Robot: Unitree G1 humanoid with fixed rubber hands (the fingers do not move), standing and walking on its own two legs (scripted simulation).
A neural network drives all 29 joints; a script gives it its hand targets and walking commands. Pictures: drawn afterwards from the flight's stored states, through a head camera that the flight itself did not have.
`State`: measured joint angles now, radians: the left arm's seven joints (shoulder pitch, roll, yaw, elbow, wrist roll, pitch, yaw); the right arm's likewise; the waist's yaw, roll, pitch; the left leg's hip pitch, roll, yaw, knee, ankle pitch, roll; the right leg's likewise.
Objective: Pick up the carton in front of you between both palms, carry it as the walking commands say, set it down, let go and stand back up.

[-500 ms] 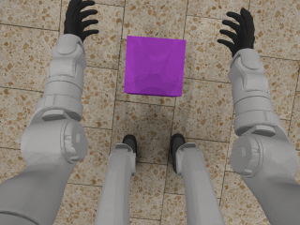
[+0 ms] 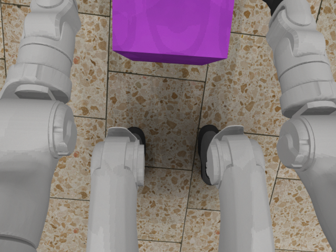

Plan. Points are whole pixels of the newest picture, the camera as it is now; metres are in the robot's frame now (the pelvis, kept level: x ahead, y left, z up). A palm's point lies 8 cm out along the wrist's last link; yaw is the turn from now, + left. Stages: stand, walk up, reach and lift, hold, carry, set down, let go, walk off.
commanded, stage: reach and lift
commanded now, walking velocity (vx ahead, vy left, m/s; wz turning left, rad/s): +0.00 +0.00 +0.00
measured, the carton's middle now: (171, 14) +0.55 +0.01 -0.29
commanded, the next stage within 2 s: none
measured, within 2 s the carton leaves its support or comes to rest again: leaves its support in 1.00 s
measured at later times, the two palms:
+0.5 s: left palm out of the picture +0.56 +0.18 -0.22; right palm (262, 12) +0.54 -0.17 -0.22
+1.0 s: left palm out of the picture +0.56 +0.16 -0.21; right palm (254, 5) +0.55 -0.15 -0.21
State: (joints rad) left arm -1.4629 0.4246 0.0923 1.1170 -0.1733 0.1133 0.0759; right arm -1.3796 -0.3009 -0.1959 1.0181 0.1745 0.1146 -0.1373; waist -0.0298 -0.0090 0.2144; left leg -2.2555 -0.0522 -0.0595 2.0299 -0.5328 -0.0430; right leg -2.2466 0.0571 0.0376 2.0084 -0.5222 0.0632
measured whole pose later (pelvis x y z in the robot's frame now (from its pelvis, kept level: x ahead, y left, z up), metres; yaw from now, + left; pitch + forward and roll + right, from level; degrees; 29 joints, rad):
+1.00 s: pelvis +0.01 +0.00 -0.05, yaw +0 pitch +37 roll -2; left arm -1.50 0.32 0.12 1.12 -0.08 0.17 0.08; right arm -1.43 -0.21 -0.30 1.01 0.07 0.18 -0.12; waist -0.02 -0.02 0.33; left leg -2.28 -0.04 -0.04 2.23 -0.60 -0.02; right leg -2.27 0.06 0.04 2.20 -0.58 0.07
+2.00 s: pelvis +0.03 +0.00 +0.17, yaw +2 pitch +37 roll -1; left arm -0.81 -0.03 0.39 0.67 0.20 0.37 0.05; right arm -0.77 0.08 -0.44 0.60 -0.18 0.36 -0.07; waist -0.01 0.00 -0.24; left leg -1.62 -0.10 -0.11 1.47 -0.49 -0.05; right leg -1.62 0.10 0.10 1.47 -0.49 0.06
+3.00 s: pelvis +0.09 +0.00 +0.36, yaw +2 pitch -3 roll +0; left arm -0.30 -0.16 0.30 0.42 0.30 0.61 0.01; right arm -0.30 0.16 -0.29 0.41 -0.29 0.60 0.01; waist 0.00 0.00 -0.04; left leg -0.19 -0.04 -0.14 0.47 -0.23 -0.02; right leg -0.19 0.05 0.14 0.47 -0.23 0.01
